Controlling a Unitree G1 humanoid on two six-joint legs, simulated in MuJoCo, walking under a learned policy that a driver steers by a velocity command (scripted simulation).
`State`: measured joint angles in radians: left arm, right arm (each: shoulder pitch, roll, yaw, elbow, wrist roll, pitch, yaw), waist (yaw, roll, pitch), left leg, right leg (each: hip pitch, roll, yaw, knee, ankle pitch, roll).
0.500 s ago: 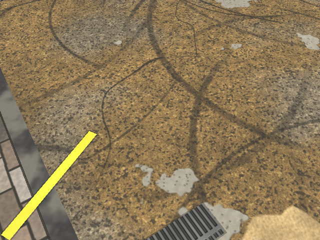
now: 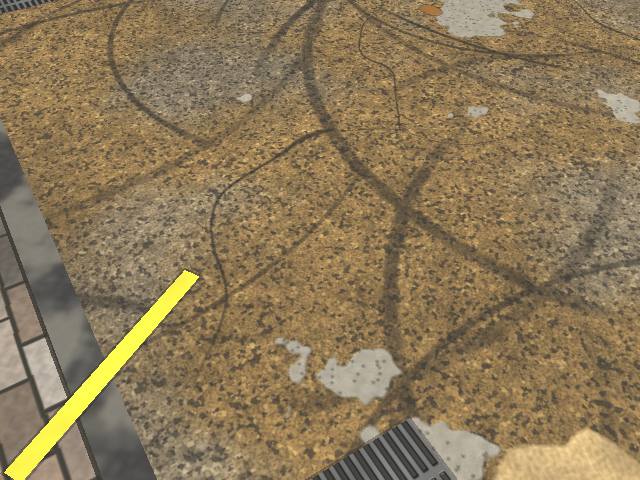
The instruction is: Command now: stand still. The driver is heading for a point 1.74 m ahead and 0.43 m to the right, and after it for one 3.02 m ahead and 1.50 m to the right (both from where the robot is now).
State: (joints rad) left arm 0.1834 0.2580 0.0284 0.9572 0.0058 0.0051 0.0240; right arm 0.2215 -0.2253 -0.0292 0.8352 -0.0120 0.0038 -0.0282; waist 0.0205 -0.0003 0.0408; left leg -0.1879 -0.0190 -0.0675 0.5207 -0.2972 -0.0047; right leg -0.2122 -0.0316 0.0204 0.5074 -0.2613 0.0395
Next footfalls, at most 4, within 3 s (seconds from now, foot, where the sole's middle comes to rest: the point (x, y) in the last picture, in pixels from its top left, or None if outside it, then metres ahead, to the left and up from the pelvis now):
1.84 right None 0.41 -0.13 -0.77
2.40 left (291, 389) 0.72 0.11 -0.77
2.94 right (389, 283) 1.03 -0.13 -0.77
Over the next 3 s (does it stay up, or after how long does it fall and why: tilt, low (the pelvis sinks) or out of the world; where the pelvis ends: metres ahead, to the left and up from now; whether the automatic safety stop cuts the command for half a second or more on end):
stays up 0.89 -0.03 -0.01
